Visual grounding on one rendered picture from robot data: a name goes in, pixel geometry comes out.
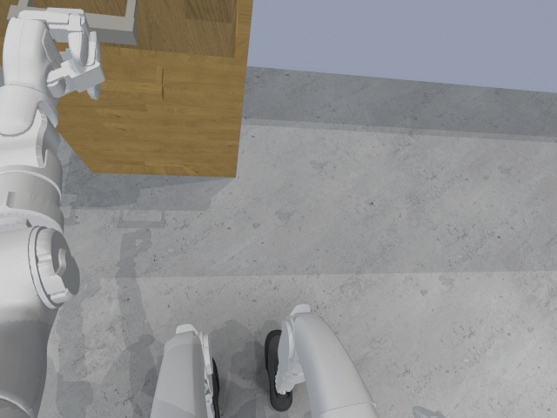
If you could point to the cabinet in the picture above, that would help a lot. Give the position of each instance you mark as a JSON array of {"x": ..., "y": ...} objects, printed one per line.
[{"x": 194, "y": 132}]

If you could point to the handle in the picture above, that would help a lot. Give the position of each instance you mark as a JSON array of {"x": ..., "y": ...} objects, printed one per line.
[
  {"x": 130, "y": 90},
  {"x": 110, "y": 29}
]

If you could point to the robot left forearm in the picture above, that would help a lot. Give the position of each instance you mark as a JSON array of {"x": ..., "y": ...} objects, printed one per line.
[{"x": 31, "y": 174}]

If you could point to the robot left hand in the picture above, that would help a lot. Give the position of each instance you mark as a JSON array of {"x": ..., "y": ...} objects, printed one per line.
[{"x": 30, "y": 54}]

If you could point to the robot left thigh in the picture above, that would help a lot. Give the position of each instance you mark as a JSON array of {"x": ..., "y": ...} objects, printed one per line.
[{"x": 180, "y": 391}]

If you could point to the left robot upper arm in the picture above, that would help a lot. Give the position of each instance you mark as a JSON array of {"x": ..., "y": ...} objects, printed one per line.
[{"x": 37, "y": 275}]

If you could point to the right robot shin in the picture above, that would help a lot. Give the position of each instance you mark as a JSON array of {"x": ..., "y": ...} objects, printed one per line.
[{"x": 289, "y": 373}]

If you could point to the drawer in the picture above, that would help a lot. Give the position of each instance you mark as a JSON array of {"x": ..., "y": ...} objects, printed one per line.
[{"x": 201, "y": 27}]

